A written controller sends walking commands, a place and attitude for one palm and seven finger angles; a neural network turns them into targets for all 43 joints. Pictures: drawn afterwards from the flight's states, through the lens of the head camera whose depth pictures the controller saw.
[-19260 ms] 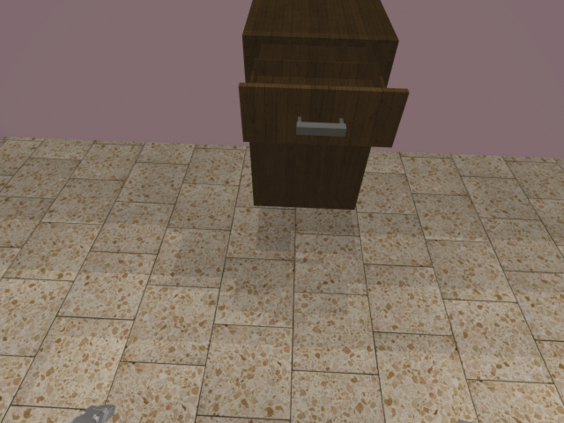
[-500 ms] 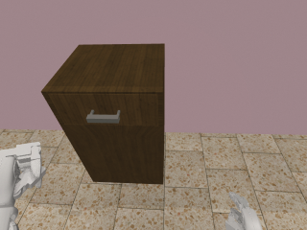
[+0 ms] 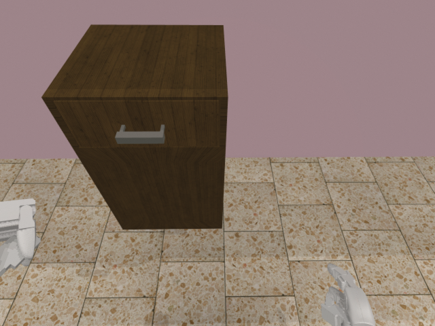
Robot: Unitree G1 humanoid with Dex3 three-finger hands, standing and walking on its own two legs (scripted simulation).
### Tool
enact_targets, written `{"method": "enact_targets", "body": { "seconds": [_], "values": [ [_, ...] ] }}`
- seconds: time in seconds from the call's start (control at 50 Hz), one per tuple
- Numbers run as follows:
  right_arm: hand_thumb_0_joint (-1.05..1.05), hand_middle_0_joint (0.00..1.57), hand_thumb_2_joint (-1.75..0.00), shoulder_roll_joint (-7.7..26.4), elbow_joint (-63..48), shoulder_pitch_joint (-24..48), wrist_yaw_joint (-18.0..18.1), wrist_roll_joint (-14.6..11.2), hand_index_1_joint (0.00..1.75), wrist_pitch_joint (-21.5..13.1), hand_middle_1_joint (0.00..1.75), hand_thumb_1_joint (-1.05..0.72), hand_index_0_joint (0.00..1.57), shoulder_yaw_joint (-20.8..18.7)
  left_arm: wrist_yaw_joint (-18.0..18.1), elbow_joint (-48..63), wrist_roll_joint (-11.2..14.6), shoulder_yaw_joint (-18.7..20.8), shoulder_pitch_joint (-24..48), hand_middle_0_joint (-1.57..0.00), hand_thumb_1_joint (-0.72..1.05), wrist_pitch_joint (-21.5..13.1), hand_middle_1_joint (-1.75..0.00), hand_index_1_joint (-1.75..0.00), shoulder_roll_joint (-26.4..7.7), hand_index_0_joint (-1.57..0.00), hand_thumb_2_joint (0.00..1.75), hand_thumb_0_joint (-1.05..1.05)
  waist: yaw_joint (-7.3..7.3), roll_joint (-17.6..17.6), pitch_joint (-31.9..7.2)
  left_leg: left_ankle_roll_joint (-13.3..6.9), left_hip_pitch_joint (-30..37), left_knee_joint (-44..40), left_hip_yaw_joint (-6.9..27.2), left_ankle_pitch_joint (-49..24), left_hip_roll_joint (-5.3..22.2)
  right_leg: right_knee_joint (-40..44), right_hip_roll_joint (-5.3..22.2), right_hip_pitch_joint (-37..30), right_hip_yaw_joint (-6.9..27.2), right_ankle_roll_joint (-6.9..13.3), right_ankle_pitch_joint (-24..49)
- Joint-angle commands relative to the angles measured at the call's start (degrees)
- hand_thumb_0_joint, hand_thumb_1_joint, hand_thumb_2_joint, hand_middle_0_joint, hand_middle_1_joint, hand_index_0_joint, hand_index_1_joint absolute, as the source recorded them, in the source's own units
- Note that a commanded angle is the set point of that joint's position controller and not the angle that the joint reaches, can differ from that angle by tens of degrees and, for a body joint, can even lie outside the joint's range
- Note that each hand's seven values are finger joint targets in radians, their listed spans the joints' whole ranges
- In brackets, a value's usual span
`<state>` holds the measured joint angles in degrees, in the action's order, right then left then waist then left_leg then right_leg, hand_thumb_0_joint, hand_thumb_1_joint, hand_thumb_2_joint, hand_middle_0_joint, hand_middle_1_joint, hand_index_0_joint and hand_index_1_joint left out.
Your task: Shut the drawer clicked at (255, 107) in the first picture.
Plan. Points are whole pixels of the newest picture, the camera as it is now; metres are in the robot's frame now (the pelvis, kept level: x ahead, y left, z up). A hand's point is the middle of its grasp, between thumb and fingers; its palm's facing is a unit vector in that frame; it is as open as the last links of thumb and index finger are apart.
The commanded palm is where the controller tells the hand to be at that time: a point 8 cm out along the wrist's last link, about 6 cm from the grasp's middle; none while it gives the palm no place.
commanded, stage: step back with the hand held close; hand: left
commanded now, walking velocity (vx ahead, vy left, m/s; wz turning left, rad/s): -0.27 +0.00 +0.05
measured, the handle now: (141, 132) +0.62 +0.26 -0.06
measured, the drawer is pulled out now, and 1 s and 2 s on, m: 0.00 0.00 0.00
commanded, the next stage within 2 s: stop stepping back and stand still in 0.62 s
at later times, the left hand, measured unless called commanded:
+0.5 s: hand out of the picture +0.11 +0.26 +0.18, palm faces +0.39 -0.77 -0.51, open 3.2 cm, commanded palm +0.04 +0.29 +0.18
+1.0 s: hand out of the picture +0.05 +0.26 +0.16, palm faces +0.39 -0.83 -0.41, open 3.2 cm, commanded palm +0.01 +0.28 +0.18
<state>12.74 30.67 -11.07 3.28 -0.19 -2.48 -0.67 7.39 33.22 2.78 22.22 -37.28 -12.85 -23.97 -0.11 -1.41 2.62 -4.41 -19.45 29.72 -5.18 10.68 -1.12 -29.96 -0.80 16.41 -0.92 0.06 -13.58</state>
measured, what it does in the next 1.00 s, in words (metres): walks backwards: right foot, then left foot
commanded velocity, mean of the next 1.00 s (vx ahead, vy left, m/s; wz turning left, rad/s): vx -0.21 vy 0.02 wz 0.01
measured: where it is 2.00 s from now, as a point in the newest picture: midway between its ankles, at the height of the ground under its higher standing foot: outside the picture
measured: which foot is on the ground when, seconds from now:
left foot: down 0.00-0.84, up 0.86-0.98, down 1.00-1.00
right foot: down 0.00-0.34, up 0.36-0.60, down 0.62-1.00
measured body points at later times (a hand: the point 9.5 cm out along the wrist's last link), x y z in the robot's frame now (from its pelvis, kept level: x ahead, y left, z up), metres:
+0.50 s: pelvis -0.08 +0.01 -0.01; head -0.04 +0.04 +0.44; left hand +0.09 +0.30 +0.20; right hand +0.09 -0.23 -0.08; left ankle +0.06 +0.07 -0.73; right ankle -0.15 -0.13 -0.70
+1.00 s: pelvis -0.13 +0.01 -0.01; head -0.15 +0.03 +0.44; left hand +0.02 +0.30 +0.18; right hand -0.01 -0.26 -0.09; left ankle -0.08 +0.10 -0.73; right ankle -0.26 -0.12 -0.73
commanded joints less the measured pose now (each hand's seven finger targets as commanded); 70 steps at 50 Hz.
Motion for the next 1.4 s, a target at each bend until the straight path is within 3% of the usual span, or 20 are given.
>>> {"method": "enact_targets", "body": {
  "seconds": [0.0,0.22,0.36,0.52,0.62,0.68,0.72,0.76,0.8,0.82,0.84,0.9,0.96,0.98,1.02,1.06,1.18,1.22,1.28,1.38],
  "values": [
    [0.00,0.20,-0.90,7.51,-8.93,4.07,1.07,-0.48,0.30,-4.26,0.30,-0.90,0.20,-3.03,1.48,8.56,-0.50,6.53,0.57,-1.40,0.90,-3.80,-1.60,-1.60,-6.66,-1.40,0.90,0.00,0.41,-2.38,-4.69,-1.27,-16.63,-14.43,13.76,21.92,11.11,-3.30,0.80,-13.76,4.49,-0.56,2.06],
    [0.00,0.20,-0.90,7.26,-7.14,2.82,0.93,0.75,0.30,-5.68,0.30,-0.90,0.20,-2.77,3.08,14.07,-0.39,5.76,4.26,-1.40,0.90,-4.84,-1.60,-1.60,-7.58,-1.40,0.90,0.00,1.72,1.85,-4.68,2.01,-0.67,1.30,11.28,16.11,4.17,10.90,7.11,9.05,11.56,3.82,-13.77],
    [0.00,0.20,-0.90,7.47,-7.92,3.98,1.11,0.93,0.30,-6.47,0.30,-0.90,0.20,-3.21,2.59,16.06,-2.16,10.09,3.23,-1.40,0.90,-6.60,-1.60,-1.60,-9.66,-1.40,0.90,0.00,0.22,-13.02,-8.33,-3.13,-23.38,-22.94,25.20,31.94,17.65,-21.45,-4.13,-14.43,2.28,-0.92,-5.56],
    [0.00,0.20,-0.90,6.03,-3.29,2.55,-0.28,1.78,0.30,-8.05,0.30,-0.90,0.20,-3.17,1.30,16.47,1.28,7.36,-0.43,-1.40,0.90,-7.70,-1.60,-1.60,-7.56,-1.40,0.90,0.00,0.54,-10.80,-12.01,2.30,4.52,-19.74,17.40,10.91,14.54,1.50,-3.34,-2.75,0.01,1.71,-17.26],
    [0.00,0.20,-0.90,4.63,-0.11,2.29,-0.44,1.76,0.30,-6.00,0.30,-0.90,0.20,-2.78,1.11,18.02,0.99,9.81,5.21,-1.40,0.90,-10.38,-1.60,-1.60,-12.53,-1.40,0.90,0.00,1.05,0.74,-17.22,4.38,22.76,3.94,5.09,-11.40,6.73,15.42,7.82,7.60,6.59,3.72,9.32],
    [0.00,0.20,-0.90,5.88,-3.14,5.43,0.48,-0.22,0.30,-6.34,0.30,-0.90,0.20,-3.50,0.39,17.19,1.95,9.96,4.69,-1.40,0.90,-9.67,-1.60,-1.60,-11.90,-1.40,0.90,0.00,1.29,4.07,-16.50,2.00,25.28,2.65,4.89,-18.93,6.65,5.40,3.53,8.08,1.35,-2.48,20.14],
    [0.00,0.20,-0.90,6.06,-5.20,6.80,0.21,-0.27,0.30,-5.77,0.30,-0.90,0.20,-3.07,-0.27,13.85,2.44,11.41,-1.28,-1.40,0.90,-7.55,-1.60,-1.60,-11.71,-1.40,0.90,0.00,0.27,-4.47,-15.96,-0.30,22.47,-3.65,9.31,-18.22,9.08,-0.20,-0.71,6.41,-0.22,-3.50,6.88],
    [0.00,0.20,-0.90,5.53,-6.77,8.08,-0.18,0.03,0.30,-4.18,0.30,-0.90,0.20,-2.33,-0.70,11.51,3.25,11.63,-3.76,-1.40,0.90,-5.46,-1.60,-1.60,-10.74,-1.40,0.90,0.00,-0.54,-10.78,-10.08,1.45,9.25,-12.05,10.81,7.16,10.02,4.92,-1.90,1.81,-1.10,-0.11,-14.65],
    [0.00,0.20,-0.90,5.13,-6.36,6.62,0.09,-0.31,0.30,-2.38,0.30,-0.90,0.20,-2.43,-0.22,9.70,3.15,12.01,-4.01,-1.40,0.90,-4.24,-1.60,-1.60,-11.68,-1.40,0.90,0.00,0.96,1.67,-3.41,6.56,7.99,7.90,3.66,10.71,2.03,19.32,7.28,13.96,8.20,4.99,-28.31],
    [0.00,0.20,-0.90,5.46,-5.44,6.22,0.04,-0.84,0.30,-1.87,0.30,-0.90,0.20,-3.07,0.14,10.35,3.86,11.77,-2.74,-1.40,0.90,-3.78,-1.60,-1.60,-12.02,-1.40,0.90,0.00,0.48,11.46,-1.04,6.79,8.78,25.03,5.61,8.57,-0.09,25.29,16.07,24.53,17.99,7.72,-31.76],
    [0.00,0.20,-0.90,5.23,-4.59,7.00,0.10,-0.77,0.30,-1.62,0.30,-0.90,0.20,-3.17,0.39,10.14,3.78,9.74,-1.14,-1.40,0.90,-3.50,-1.60,-1.60,-10.57,-1.40,0.90,0.00,0.64,14.05,4.10,6.34,1.08,33.95,8.11,6.30,0.85,25.87,20.26,24.11,18.67,10.30,-25.30],
    [0.00,0.20,-0.90,3.66,-4.91,5.96,0.19,-1.45,0.30,-3.02,0.30,-0.90,0.20,-1.55,0.67,8.39,1.04,7.30,2.79,-1.40,0.90,-3.28,-1.60,-1.60,-8.88,-1.40,0.90,0.00,1.43,8.62,4.01,4.56,-8.76,19.45,4.77,5.34,4.42,14.47,14.54,3.08,6.99,7.57,11.31],
    [0.00,0.20,-0.90,6.03,-3.70,4.01,1.83,-1.33,0.30,-6.61,0.30,-0.90,0.20,-1.51,1.59,8.42,-0.21,4.08,6.73,-1.40,0.90,-4.09,-1.60,-1.60,-6.69,-1.40,0.90,0.00,2.10,-0.18,-0.29,1.75,6.71,-5.31,1.69,-6.42,1.02,-2.36,9.14,-3.53,2.06,2.59,31.66],
    [0.00,0.20,-0.90,7.05,-3.79,2.95,1.85,-1.17,0.30,-7.49,0.30,-0.90,0.20,-1.98,1.89,10.35,-0.28,4.07,7.41,-1.40,0.90,-4.42,-1.60,-1.60,-7.07,-1.40,0.90,0.00,1.60,-5.40,-5.37,-0.63,15.66,-5.78,6.22,-23.12,5.78,-11.59,5.50,-1.80,-0.07,-0.58,30.15],
    [0.00,0.20,-0.90,6.82,-3.93,0.52,0.36,-0.96,0.30,-8.81,0.30,-0.90,0.20,-2.24,2.47,11.94,-1.27,4.65,9.64,-1.40,0.90,-4.58,-1.60,-1.60,-9.20,-1.40,0.90,0.00,0.48,-9.72,-10.24,-6.49,29.38,-1.07,19.45,-48.04,16.43,-22.49,0.97,13.16,1.62,-1.15,-7.16],
    [0.00,0.20,-0.90,6.13,-3.67,0.90,-0.63,-0.01,0.30,-9.35,0.30,-0.90,0.20,-2.52,1.74,18.17,-0.69,4.50,9.68,-1.40,0.90,-4.04,-1.60,-1.60,-9.09,-1.40,0.90,0.00,0.58,-7.17,-11.74,-4.30,19.74,-8.59,23.17,-28.53,16.29,-22.65,1.16,7.06,3.65,-0.57,-17.69],
    [0.00,0.20,-0.90,4.84,-7.22,4.89,-1.06,-0.40,0.30,-7.71,0.30,-0.90,0.20,-1.51,2.53,17.37,-0.04,10.21,-6.97,-1.40,0.90,-3.33,-1.60,-1.60,-9.05,-1.40,0.90,0.00,-0.12,-14.87,-6.62,0.12,-12.03,-18.21,11.39,23.73,10.65,-6.16,0.46,-15.10,-3.99,0.15,-8.63],
    [0.00,0.20,-0.90,4.57,-7.39,4.48,-0.71,-0.35,0.30,-6.16,0.30,-0.90,0.20,-1.58,2.50,12.49,-0.12,10.44,-7.47,-1.40,0.90,-3.10,-1.60,-1.60,-8.69,-1.40,0.90,0.00,0.51,-7.87,-4.01,1.98,-17.18,-14.20,9.25,25.00,7.97,0.26,1.56,-18.15,-2.15,1.04,-8.77],
    [0.00,0.20,-0.90,5.11,-5.29,3.09,-0.06,-0.55,0.30,-4.18,0.30,-0.90,0.20,-2.92,2.12,6.98,0.72,8.06,-0.72,-1.40,0.90,-2.63,-1.60,-1.60,-7.56,-1.40,0.90,0.00,1.66,15.51,0.17,5.36,-3.60,19.84,6.30,13.33,1.56,23.93,19.57,10.11,24.37,9.45,-32.28],
    [0.00,0.20,-0.90,4.84,-2.48,3.52,1.42,-0.39,0.30,-5.31,0.30,-0.90,0.20,-1.43,2.46,4.13,-0.60,2.39,6.43,-1.40,0.90,-1.63,-1.60,-1.60,-3.60,-1.40,0.90,0.00,2.40,7.30,-1.15,3.11,7.14,0.97,4.79,7.34,3.28,12.27,10.80,8.48,6.18,3.75,-17.90]
  ]
}}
